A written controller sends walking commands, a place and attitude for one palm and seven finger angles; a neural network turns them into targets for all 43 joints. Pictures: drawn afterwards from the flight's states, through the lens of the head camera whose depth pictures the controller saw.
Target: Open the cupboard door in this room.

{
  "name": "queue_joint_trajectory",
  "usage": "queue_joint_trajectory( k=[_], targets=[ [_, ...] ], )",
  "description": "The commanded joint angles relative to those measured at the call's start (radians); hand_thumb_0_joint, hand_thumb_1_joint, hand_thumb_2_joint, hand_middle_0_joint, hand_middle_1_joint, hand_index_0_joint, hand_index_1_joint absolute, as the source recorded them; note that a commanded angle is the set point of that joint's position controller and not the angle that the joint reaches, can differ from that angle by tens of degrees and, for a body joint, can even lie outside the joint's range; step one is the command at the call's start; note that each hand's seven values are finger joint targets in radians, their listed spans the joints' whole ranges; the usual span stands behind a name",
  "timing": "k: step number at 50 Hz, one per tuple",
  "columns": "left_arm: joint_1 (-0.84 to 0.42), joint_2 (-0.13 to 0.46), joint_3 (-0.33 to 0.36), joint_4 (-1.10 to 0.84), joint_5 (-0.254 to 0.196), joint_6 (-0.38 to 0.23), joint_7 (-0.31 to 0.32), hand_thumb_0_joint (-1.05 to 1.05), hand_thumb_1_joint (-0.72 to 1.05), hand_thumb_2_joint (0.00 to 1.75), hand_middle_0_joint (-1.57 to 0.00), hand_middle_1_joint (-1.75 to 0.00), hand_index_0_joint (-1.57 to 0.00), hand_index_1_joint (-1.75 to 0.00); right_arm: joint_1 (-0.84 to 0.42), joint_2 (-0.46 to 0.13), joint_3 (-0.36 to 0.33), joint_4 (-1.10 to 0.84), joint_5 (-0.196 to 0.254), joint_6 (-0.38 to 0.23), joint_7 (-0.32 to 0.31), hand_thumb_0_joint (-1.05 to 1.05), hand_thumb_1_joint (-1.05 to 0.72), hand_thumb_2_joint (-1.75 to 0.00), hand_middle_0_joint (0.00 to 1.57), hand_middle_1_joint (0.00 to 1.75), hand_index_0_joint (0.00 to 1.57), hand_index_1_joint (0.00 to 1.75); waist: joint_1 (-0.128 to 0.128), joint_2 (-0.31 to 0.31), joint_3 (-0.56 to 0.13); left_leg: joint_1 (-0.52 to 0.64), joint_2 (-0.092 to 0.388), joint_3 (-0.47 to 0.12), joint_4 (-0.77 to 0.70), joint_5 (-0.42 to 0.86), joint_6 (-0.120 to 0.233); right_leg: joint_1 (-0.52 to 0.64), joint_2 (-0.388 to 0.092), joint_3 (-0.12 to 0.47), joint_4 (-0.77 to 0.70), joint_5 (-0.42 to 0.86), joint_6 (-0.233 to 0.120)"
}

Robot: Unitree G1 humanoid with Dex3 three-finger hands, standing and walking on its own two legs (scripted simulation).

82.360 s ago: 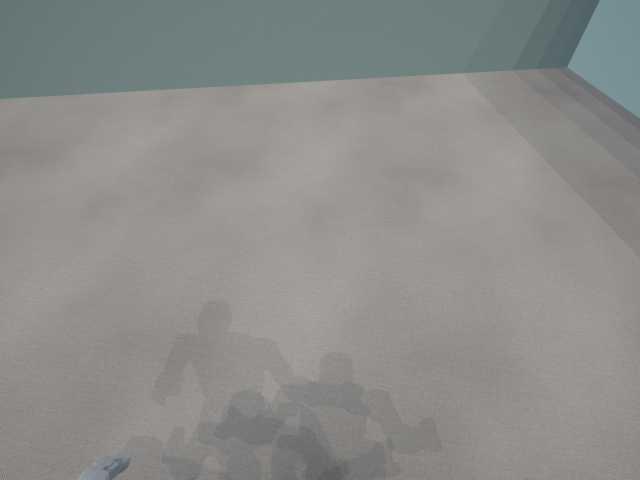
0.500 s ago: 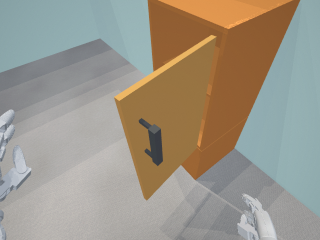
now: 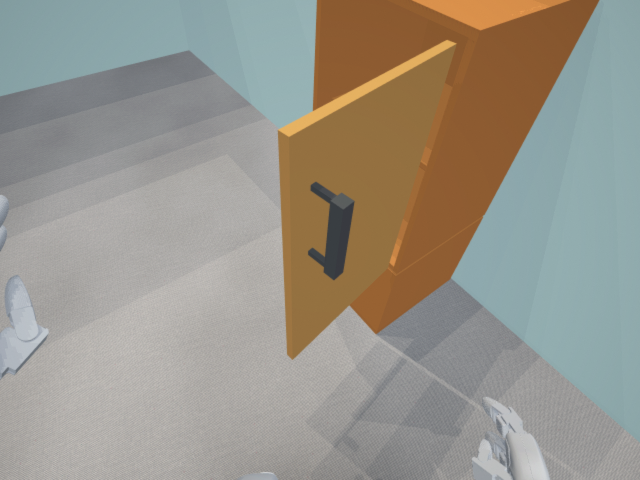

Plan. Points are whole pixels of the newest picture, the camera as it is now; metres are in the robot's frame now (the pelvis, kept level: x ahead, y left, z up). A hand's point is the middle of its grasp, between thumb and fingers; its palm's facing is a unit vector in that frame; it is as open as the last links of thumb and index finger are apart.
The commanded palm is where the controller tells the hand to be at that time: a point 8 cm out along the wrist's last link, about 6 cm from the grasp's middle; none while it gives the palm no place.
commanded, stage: step back with the hand held close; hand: left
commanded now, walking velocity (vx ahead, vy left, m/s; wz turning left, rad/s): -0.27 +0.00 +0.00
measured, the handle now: (326, 232) +0.43 +0.03 +0.06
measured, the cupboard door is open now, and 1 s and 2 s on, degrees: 99 99 99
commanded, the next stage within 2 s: stop stepping back and stand still in 0.62 s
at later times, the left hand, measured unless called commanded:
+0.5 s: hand out of the picture +0.13 +0.25 +0.18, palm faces +0.34 -0.80 -0.49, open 7.4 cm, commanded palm +0.06 +0.30 +0.19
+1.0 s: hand out of the picture +0.03 +0.32 +0.20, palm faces +0.35 -0.81 -0.46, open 7.4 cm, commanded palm -0.03 +0.36 +0.19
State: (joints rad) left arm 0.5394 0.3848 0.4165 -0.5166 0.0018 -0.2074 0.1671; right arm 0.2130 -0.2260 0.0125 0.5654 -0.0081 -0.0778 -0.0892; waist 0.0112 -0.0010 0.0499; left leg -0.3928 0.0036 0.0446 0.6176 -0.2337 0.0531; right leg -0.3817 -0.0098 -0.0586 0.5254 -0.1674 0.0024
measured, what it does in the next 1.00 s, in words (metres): walks backwards: right foot, then left foot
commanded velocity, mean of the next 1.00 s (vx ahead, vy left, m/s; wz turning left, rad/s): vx -0.21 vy -0.04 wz -0.02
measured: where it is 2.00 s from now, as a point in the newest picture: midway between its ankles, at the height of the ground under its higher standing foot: outside the picture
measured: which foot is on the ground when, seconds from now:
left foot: down 0.00-0.52, up 0.54-0.62, down 0.64-1.00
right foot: down 0.00-0.04, up 0.06-0.20, down 0.22-0.64, up 0.66-1.00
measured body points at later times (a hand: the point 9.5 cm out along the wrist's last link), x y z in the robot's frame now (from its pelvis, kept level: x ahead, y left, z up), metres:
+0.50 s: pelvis -0.07 +0.00 +0.00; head -0.06 +0.02 +0.45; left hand +0.10 +0.29 +0.20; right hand +0.12 -0.25 -0.05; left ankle +0.08 +0.09 -0.73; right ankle -0.09 -0.11 -0.73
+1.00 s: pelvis -0.17 +0.06 +0.02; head -0.15 +0.11 +0.47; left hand +0.00 +0.36 +0.22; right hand +0.01 -0.14 -0.03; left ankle -0.01 +0.10 -0.71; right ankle -0.30 -0.03 -0.69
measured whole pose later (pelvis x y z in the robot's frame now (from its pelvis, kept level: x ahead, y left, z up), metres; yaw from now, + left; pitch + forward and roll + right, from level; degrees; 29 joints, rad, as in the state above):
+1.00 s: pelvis -0.17 +0.06 +0.02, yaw -1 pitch +3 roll -4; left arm 0.60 0.51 0.43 -0.67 -0.05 -0.14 0.16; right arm 0.20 -0.11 0.04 0.59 -0.03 -0.16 -0.06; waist 0.00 -0.04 -0.02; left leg -0.37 -0.03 0.06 0.16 -0.04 -0.13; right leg -0.10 0.09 -0.10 0.55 -0.57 -0.07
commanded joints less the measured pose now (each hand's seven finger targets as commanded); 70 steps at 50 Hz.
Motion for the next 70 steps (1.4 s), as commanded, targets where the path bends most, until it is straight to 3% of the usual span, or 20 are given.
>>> queue_joint_trajectory(
  k=[1, 5, 10, 16, 22, 26, 29, 33, 35, 38, 47, 49, 50, 53, 56, 58, 60, 63, 66, 70],
  targets=[
    [-0.066, 0.206, 0.149, -0.261, -0.002, -0.077, 0.028, 0.0, 0.9, 0.9, -0.2, -0.3, -0.2, -0.3, -0.083, -0.141, -0.056, -0.154, -0.001, -0.072, -0.013, 0.0, -0.9, -0.9, 0.2, 0.3, 0.2, 0.3, -0.008, 0.178, -0.114, -0.242, 0.17, -0.238, -0.367, -0.393, 0.039, 0.27, 0.015, 0.076, 0.097, -0.112, 0.006],
    [-0.055, 0.208, 0.171, -0.243, 0.016, -0.085, 0.02, 0.0, 0.9, 0.9, -0.2, -0.3, -0.2, -0.3, -0.086, -0.126, -0.067, -0.149, -0.01, -0.091, -0.006, 0.0, -0.9, -0.9, 0.2, 0.3, 0.2, 0.3, 0.003, 0.218, -0.125, -0.341, 0.278, -0.317, -0.461, -0.454, 0.093, 0.378, 0.07, 0.063, 0.343, -0.138, 0.016],
    [-0.023, 0.162, 0.113, -0.167, -0.025, -0.077, 0.0, 0.0, 0.9, 0.9, -0.2, -0.3, -0.2, -0.3, -0.101, -0.114, -0.06, -0.103, -0.013, -0.102, 0.016, 0.0, -0.9, -0.9, 0.2, 0.3, 0.2, 0.3, -0.011, 0.11, -0.045, -0.066, 0.184, -0.224, -0.328, -0.197, 0.021, 0.155, 0.046, 0.084, -0.079, -0.173, -0.029],
    [-0.089, 0.25, 0.133, -0.214, -0.043, -0.079, -0.002, 0.0, 0.9, 0.9, -0.2, -0.3, -0.2, -0.3, -0.118, -0.106, -0.066, -0.086, 0.02, -0.086, 0.004, 0.0, -0.9, -0.9, 0.2, 0.3, 0.2, 0.3, -0.01, -0.089, -0.364, 0.337, 0.062, -0.004, -0.065, 0.402, -0.021, 0.165, -0.081, 0.146, -0.084, 0.688, 0.062],
    [0.039, 0.293, 0.193, -0.229, -0.071, -0.075, -0.022, 0.0, 0.9, 0.9, -0.2, -0.3, -0.2, -0.3, -0.184, -0.109, -0.054, -0.13, 0.013, -0.059, 0.005, 0.0, -0.9, -0.9, 0.2, 0.3, 0.2, 0.3, 0.001, 0.119, -0.164, 0.23, 0.081, -0.093, -0.157, 0.13, -0.021, -0.004, -0.032, 0.148, -0.164, 0.047, -0.005],
    [0.023, 0.276, 0.154, -0.174, -0.067, -0.09, -0.014, 0.0, 0.9, 0.9, -0.2, -0.3, -0.2, -0.3, -0.136, -0.104, -0.062, -0.104, 0.015, -0.053, 0.005, 0.0, -0.9, -0.9, 0.2, 0.3, 0.2, 0.3, -0.022, -0.033, -0.039, 0.299, -0.018, -0.052, 0.159, -0.07, -0.086, -0.316, -0.184, 0.285, -0.398, -0.355, -0.119],
    [-0.052, 0.253, 0.124, -0.135, -0.046, -0.076, -0.012, 0.0, 0.9, 0.9, -0.2, -0.3, -0.2, -0.3, -0.126, -0.098, -0.054, -0.087, 0.007, -0.049, -0.005, 0.0, -0.9, -0.9, 0.2, 0.3, 0.2, 0.3, -0.028, -0.106, 0.025, 0.223, 0.004, -0.099, 0.133, -0.084, -0.068, -0.252, -0.179, 0.214, -0.328, -0.085, -0.118],
    [-0.16, 0.266, 0.113, -0.169, -0.038, -0.087, -0.017, 0.0, 0.9, 0.9, -0.2, -0.3, -0.2, -0.3, -0.136, -0.13, -0.052, -0.102, -0.004, -0.076, -0.028, 0.0, -0.9, -0.9, 0.2, 0.3, 0.2, 0.3, 0.01, 0.267, -0.026, 0.036, 0.262, -0.38, -0.432, 0.367, 0.018, 0.093, 0.105, 0.078, 0.184, -0.243, -0.008],
    [-0.13, 0.249, 0.109, -0.218, -0.035, -0.104, -0.02, 0.0, 0.9, 0.9, -0.2, -0.3, -0.2, -0.3, -0.124, -0.139, -0.067, -0.097, -0.023, -0.106, -0.01, 0.0, -0.9, -0.9, 0.2, 0.3, 0.2, 0.3, 0.019, 0.271, -0.204, -0.004, 0.351, -0.456, -0.531, -0.041, 0.02, 0.196, 0.116, 0.153, 0.469, -0.381, -0.014],
    [-0.032, 0.221, 0.091, -0.341, -0.043, -0.094, -0.015, 0.0, 0.9, 0.9, -0.2, -0.3, -0.2, -0.3, -0.084, -0.117, -0.074, -0.104, -0.01, -0.134, 0.009, 0.0, -0.9, -0.9, 0.2, 0.3, 0.2, 0.3, 0.022, 0.117, -0.335, 0.297, 0.286, -0.338, -0.457, -0.021, 0.018, 0.061, 0.088, 0.139, 0.462, -0.327, -0.012],
    [0.097, 0.251, 0.148, -0.291, -0.064, 0.034, 0.018, 0.0, 0.9, 0.9, -0.2, -0.3, -0.2, -0.3, -0.071, -0.058, -0.058, -0.08, -0.026, -0.115, 0.01, 0.0, -0.9, -0.9, 0.2, 0.3, 0.2, 0.3, 0.018, 0.34, -0.213, 0.273, 0.031, -0.002, -0.621, -0.138, -0.322, 0.259, 0.208, -0.142, -0.003, -0.471, -0.039],
    [0.087, 0.264, 0.145, -0.281, -0.073, 0.03, 0.014, 0.0, 0.9, 0.9, -0.2, -0.3, -0.2, -0.3, -0.043, -0.061, -0.055, -0.058, 0.004, -0.09, 0.018, 0.0, -0.9, -0.9, 0.2, 0.3, 0.2, 0.3, 0.008, -0.048, -0.189, 0.374, -0.036, 0.071, -0.005, -0.03, -0.221, 0.017, -0.035, 0.007, -0.276, -0.364, -0.164],
    [0.061, 0.265, 0.143, -0.302, -0.089, 0.031, 0.004, 0.0, 0.9, 0.9, -0.2, -0.3, -0.2, -0.3, -0.044, -0.061, -0.057, -0.034, 0.008, -0.076, 0.011, 0.0, -0.9, -0.9, 0.2, 0.3, 0.2, 0.3, -0.017, -0.266, -0.159, 0.335, 0.0, -0.098, 0.367, -0.11, -0.14, -0.164, -0.213, 0.137, -0.303, -0.218, -0.227],
    [-0.191, 0.39, 0.239, -0.379, -0.088, 0.003, -0.004, 0.0, 0.9, 0.9, -0.2, -0.3, -0.2, -0.3, -0.094, -0.051, -0.01, -0.077, -0.018, -0.075, 0.038, 0.0, -0.9, -0.9, 0.2, 0.3, 0.2, 0.3, -0.045, -0.226, -0.104, -0.022, 0.117, -0.181, 0.443, -0.162, -0.094, -0.057, -0.401, 0.317, -0.271, -0.246, -0.26],
    [-0.227, 0.196, 0.073, -0.149, -0.056, 0.048, -0.004, 0.0, 0.9, 0.9, -0.2, -0.3, -0.2, -0.3, -0.103, -0.113, -0.054, -0.035, 0.019, -0.078, 0.001, 0.0, -0.9, -0.9, 0.2, 0.3, 0.2, 0.3, -0.063, -0.009, 0.0, 0.199, 0.044, -0.018, 0.039, -0.097, -0.051, -0.112, -0.169, 0.11, -0.047, -0.423, -0.127],
    [-0.263, 0.204, 0.075, -0.228, -0.051, 0.018, -0.006, 0.0, 0.9, 0.9, -0.2, -0.3, -0.2, -0.3, -0.088, -0.131, -0.035, -0.067, 0.01, -0.097, -0.011, 0.0, -0.9, -0.9, 0.2, 0.3, 0.2, 0.3, -0.059, 0.548, 0.06, 0.22, 0.245, -0.455, -0.338, -0.286, 0.036, -0.254, 0.035, -0.067, 0.395, -0.475, -0.024],
    [-0.276, 0.313, 0.141, -0.246, -0.023, -0.048, -0.014, 0.0, 0.9, 0.9, -0.2, -0.3, -0.2, -0.3, -0.079, -0.075, -0.004, -0.067, -0.015, -0.129, 0.0, 0.0, -0.9, -0.9, 0.2, 0.3, 0.2, 0.3, -0.056, 0.412, 0.084, 0.079, 0.347, -0.714, -0.511, -0.416, 0.058, -0.235, 0.012, 0.084, 0.653, -0.403, -0.033],
    [-0.153, 0.258, 0.127, -0.305, -0.027, -0.056, -0.022, 0.0, 0.9, 0.9, -0.2, -0.3, -0.2, -0.3, -0.075, -0.091, -0.034, -0.063, -0.012, -0.139, 0.027, 0.0, -0.9, -0.9, 0.2, 0.3, 0.2, 0.3, -0.025, 0.113, -0.024, 0.024, 0.3, -0.479, -0.48, -0.318, 0.056, -0.092, -0.009, 0.074, 0.608, -0.216, -0.012],
    [0.065, 0.21, 0.131, -0.323, -0.032, -0.041, -0.014, 0.0, 0.9, 0.9, -0.2, -0.3, -0.2, -0.3, -0.082, -0.095, -0.041, -0.085, -0.01, -0.127, 0.042, 0.0, -0.9, -0.9, 0.2, 0.3, 0.2, 0.3, -0.001, 0.316, -0.096, -0.085, 0.194, -0.19, -0.512, -0.395, 0.011, 0.147, 0.036, -0.051, 0.407, -0.178, -0.011],
    [0.107, 0.221, 0.162, -0.223, -0.026, -0.032, 0.008, 0.0, 0.9, 0.9, -0.2, -0.3, -0.2, -0.3, -0.064, -0.093, -0.053, -0.086, -0.018, -0.092, 0.022, 0.0, -0.9, -0.9, 0.2, 0.3, 0.2, 0.3, -0.002, 0.297, -0.098, -0.145, 0.189, -0.124, -0.499, -0.447, 0.002, 0.333, 0.076, -0.132, 0.178, -0.325, -0.03]
  ],
)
